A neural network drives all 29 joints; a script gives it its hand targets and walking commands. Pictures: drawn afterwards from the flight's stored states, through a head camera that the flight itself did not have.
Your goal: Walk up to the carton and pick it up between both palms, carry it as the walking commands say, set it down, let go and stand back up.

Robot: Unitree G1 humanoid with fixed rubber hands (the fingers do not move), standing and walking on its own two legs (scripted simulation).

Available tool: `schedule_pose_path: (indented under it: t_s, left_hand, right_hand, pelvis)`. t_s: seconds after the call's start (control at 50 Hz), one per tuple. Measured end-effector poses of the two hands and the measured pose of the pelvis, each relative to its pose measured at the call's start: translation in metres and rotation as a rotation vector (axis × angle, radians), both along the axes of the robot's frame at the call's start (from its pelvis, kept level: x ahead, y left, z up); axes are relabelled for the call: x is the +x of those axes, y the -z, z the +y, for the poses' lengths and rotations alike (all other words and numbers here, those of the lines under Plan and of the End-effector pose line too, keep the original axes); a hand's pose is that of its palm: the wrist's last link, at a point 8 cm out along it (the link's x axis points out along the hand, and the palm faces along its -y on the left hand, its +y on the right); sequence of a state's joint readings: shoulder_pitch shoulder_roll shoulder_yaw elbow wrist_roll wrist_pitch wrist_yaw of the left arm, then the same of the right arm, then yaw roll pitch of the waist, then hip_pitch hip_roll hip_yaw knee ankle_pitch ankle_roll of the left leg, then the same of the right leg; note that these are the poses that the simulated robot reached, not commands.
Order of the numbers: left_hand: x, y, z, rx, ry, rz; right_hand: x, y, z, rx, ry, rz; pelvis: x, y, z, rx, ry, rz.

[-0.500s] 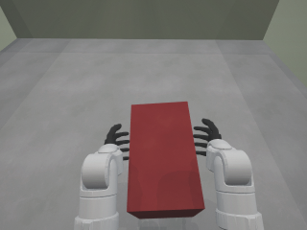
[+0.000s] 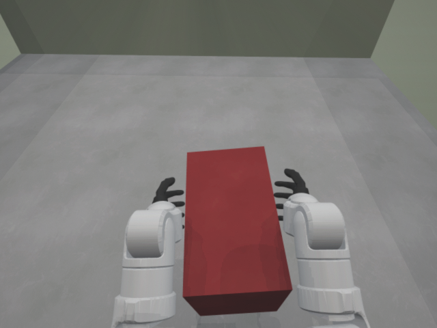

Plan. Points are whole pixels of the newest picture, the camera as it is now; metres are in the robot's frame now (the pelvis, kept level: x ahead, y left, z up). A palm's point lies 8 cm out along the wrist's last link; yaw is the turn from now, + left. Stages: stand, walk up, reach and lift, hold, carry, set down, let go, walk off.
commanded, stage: carry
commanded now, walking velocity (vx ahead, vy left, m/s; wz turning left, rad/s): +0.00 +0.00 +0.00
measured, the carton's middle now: (231, 231) +0.33 -0.01 -0.01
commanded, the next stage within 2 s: hold in 1.98 s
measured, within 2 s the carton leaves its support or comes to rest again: neither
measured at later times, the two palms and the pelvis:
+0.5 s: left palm (135, 242) +0.25 +0.15 +0.09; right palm (287, 231) +0.26 -0.09 +0.10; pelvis -0.04 +0.02 +0.00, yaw +0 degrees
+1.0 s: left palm (139, 254) +0.23 +0.14 +0.09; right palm (298, 245) +0.24 -0.10 +0.10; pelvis -0.06 +0.02 +0.00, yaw +0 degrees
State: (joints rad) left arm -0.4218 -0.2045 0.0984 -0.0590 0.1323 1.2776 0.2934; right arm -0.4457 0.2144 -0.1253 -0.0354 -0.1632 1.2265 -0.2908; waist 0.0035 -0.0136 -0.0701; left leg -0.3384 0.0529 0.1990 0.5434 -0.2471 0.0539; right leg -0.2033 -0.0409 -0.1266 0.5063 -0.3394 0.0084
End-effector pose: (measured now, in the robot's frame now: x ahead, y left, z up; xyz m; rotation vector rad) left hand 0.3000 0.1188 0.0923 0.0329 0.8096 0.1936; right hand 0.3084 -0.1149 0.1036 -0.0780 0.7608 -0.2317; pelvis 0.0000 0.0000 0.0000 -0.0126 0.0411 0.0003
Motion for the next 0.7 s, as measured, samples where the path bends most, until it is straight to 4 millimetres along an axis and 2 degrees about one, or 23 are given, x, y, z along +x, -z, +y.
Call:
schedule_pose_path:
  t_s: [0.16,0.34,0.54,0.7]
  left_hand:
    - [-0.015,-0.004,0.015,-0.012,-0.019,-0.021]
    - [-0.033,-0.012,0.028,-0.016,-0.018,-0.059]
    - [-0.053,0.002,0.037,-0.026,-0.014,-0.029]
    - [-0.059,0.001,0.037,-0.028,-0.017,-0.044]
  right_hand:
    - [-0.015,0.000,0.010,0.048,-0.043,-0.013]
    - [-0.033,-0.009,0.023,0.033,-0.069,-0.044]
    - [-0.051,0.001,0.031,0.023,-0.087,-0.010]
    - [-0.058,0.001,0.031,0.027,-0.080,-0.024]
  pelvis:
    - [-0.014,-0.001,0.009,-0.005,-0.003,-0.015]
    - [-0.027,-0.001,0.018,-0.010,-0.007,-0.023]
    - [-0.043,-0.001,0.024,-0.014,-0.009,-0.025]
    - [-0.055,0.000,0.025,-0.016,-0.009,-0.016]
